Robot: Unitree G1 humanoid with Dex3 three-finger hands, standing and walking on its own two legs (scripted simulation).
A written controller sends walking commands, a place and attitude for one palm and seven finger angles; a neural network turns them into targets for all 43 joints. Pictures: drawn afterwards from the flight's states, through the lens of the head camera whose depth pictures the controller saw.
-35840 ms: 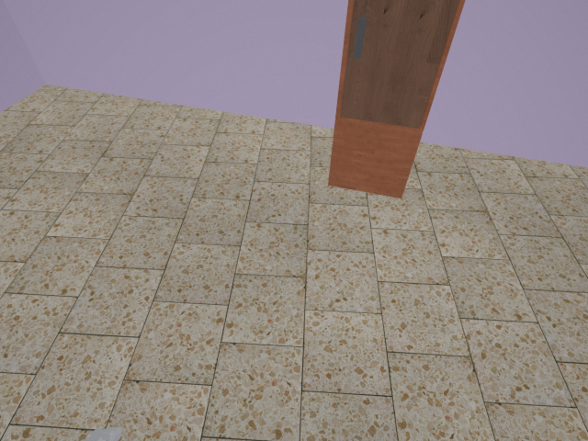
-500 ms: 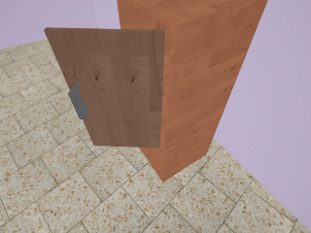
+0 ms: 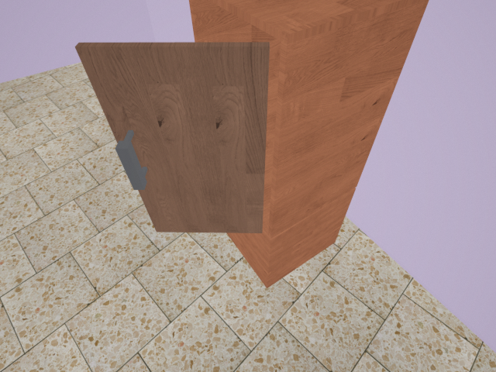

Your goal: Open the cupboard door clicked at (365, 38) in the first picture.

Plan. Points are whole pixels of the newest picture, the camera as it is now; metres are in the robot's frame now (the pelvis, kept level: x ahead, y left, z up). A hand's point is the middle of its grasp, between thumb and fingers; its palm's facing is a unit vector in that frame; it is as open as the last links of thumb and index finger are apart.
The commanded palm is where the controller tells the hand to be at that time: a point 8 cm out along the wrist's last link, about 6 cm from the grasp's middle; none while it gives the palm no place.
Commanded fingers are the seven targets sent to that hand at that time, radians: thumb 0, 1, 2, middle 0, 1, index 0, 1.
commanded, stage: look again from close up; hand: left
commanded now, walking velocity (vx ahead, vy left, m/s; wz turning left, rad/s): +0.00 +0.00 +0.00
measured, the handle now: (135, 160) +0.55 +0.29 +0.00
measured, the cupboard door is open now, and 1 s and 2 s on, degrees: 55 55 55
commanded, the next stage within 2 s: raise the hand with hooked fingers in 0.30 s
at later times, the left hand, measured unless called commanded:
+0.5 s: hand out of the picture +0.08 +0.23 -0.12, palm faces +0.18 -0.95 -0.24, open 7.3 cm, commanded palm +0.11 +0.26 -0.06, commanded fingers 0.00 0.76 0.84 -0.21 -0.39 -0.21 -0.39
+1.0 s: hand (103, 361) +0.15 +0.23 -0.03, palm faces +0.17 -0.98 -0.09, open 9.7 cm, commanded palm +0.14 +0.28 -0.03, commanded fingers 0.00 0.18 0.59 -0.25 -0.76 -0.25 -0.76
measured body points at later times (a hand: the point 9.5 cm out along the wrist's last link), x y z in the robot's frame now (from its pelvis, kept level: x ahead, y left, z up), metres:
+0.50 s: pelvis +0.00 +0.04 +0.00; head +0.01 +0.04 +0.45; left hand +0.07 +0.28 -0.10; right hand +0.01 -0.19 -0.14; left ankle -0.02 +0.12 -0.73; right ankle +0.01 -0.08 -0.73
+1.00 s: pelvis -0.02 +0.00 -0.09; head +0.04 +0.02 +0.35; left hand +0.13 +0.28 -0.02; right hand +0.23 -0.21 -0.14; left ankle -0.02 +0.12 -0.73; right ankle +0.01 -0.09 -0.73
